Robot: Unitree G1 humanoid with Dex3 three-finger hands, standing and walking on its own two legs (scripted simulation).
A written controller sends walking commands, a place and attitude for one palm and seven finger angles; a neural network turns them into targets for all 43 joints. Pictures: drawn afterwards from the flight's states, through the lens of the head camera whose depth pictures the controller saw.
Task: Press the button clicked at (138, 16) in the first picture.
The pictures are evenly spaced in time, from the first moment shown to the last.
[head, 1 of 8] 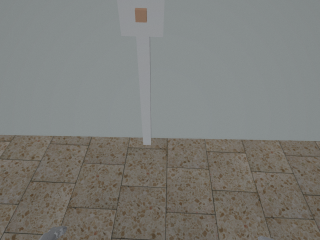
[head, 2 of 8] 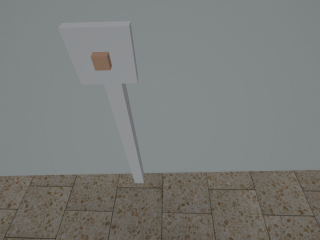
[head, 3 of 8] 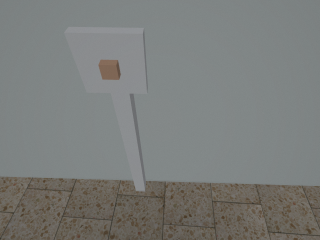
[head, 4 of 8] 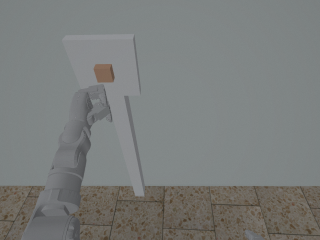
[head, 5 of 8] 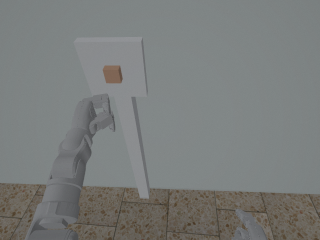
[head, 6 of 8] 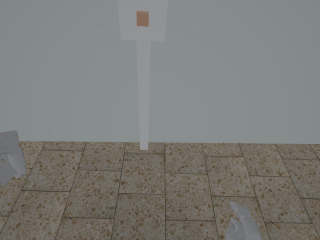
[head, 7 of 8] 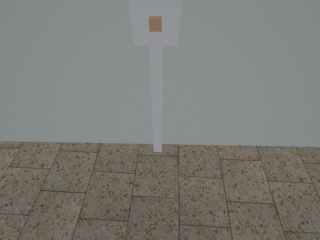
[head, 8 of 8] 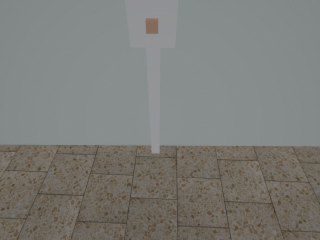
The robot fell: no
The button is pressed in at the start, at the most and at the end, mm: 0 10 0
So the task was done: yes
